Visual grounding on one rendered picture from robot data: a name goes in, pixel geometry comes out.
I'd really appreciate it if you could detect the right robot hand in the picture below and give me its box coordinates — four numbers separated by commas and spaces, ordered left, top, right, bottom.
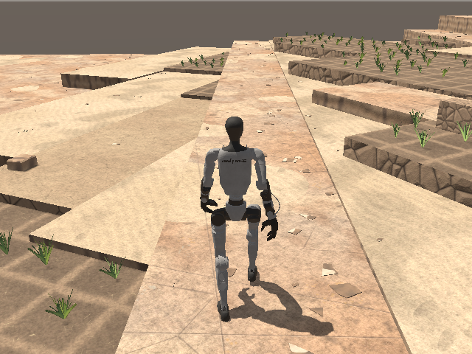
261, 218, 278, 241

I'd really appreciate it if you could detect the robot right thigh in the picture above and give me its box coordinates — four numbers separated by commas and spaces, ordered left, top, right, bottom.
246, 204, 261, 242

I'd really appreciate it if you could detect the right robot upper arm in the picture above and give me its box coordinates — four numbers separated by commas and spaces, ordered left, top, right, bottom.
250, 148, 267, 190

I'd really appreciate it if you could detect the left robot upper arm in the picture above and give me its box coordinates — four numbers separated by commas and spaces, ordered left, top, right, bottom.
203, 148, 220, 187

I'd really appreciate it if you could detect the left robot hand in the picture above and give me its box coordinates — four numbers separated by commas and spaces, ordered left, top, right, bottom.
201, 199, 218, 213

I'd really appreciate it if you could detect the robot left forearm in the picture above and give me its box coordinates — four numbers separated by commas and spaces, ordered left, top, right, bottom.
200, 177, 211, 203

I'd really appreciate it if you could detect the left robot shin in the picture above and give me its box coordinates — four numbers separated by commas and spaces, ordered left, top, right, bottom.
215, 257, 228, 311

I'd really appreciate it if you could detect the robot right forearm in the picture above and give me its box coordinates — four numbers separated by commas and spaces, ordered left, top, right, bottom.
260, 179, 276, 220

